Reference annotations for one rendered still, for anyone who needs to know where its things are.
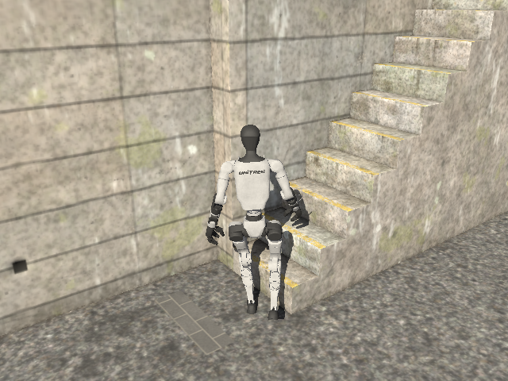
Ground stairs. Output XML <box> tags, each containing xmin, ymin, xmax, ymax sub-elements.
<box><xmin>233</xmin><ymin>0</ymin><xmax>508</xmax><ymax>314</ymax></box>

